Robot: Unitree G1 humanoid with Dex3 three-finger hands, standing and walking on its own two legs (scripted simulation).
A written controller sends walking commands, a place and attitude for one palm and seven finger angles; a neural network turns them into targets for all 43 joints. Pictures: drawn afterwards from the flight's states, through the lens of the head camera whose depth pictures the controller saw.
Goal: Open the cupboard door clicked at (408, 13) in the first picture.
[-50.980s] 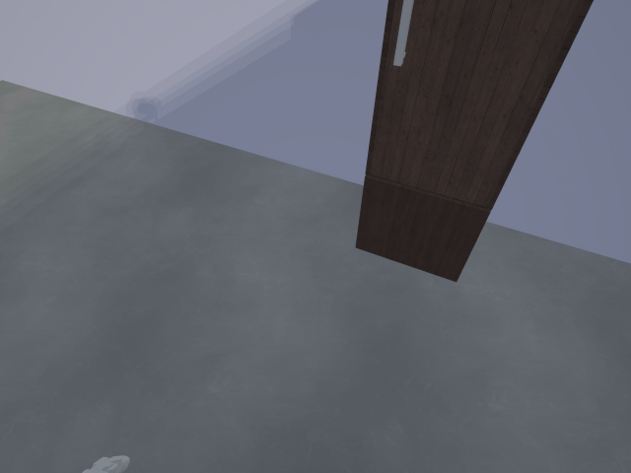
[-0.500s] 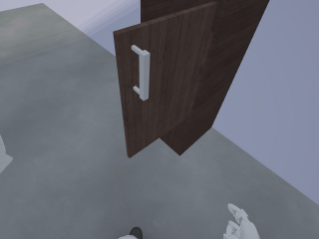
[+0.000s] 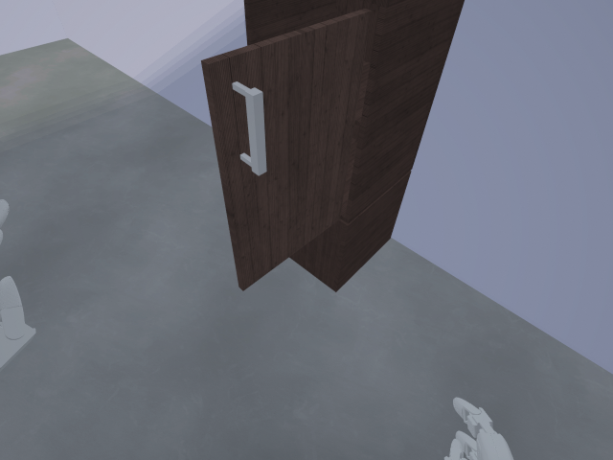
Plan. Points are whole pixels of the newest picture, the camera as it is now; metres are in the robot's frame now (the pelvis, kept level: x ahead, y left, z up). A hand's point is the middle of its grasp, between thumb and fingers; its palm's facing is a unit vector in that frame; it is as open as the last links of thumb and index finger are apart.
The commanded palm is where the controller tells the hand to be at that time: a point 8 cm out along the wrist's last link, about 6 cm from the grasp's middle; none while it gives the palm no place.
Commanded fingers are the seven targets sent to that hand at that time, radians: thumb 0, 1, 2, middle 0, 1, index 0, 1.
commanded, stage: stop stepping back and stand still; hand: left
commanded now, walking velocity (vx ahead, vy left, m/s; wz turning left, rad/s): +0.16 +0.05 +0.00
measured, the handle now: (249, 130) +0.60 +0.13 +0.12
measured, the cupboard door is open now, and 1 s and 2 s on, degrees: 87 87 87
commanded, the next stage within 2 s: let the arm hang, fingers relaxed in 1.12 s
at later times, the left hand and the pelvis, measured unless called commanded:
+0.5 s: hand out of the picture +0.17 +0.29 +0.16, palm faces +0.44 -0.75 -0.50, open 7.4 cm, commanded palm +0.11 +0.32 +0.17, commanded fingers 0.00 0.90 0.90 -0.20 -0.30 -0.20 -0.30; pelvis -0.03 +0.02 -0.01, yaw +1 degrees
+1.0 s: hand out of the picture +0.13 +0.31 +0.15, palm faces +0.44 -0.77 -0.46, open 7.4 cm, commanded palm +0.07 +0.35 +0.17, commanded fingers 0.00 0.90 0.90 -0.20 -0.30 -0.20 -0.30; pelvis -0.07 +0.04 +0.00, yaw +1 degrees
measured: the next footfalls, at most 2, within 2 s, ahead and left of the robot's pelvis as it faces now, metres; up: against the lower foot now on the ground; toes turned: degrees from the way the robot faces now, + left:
right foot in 0.02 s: +0.01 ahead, -0.08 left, +0.00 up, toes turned -2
left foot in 0.34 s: -0.01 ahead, +0.15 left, +0.00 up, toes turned +6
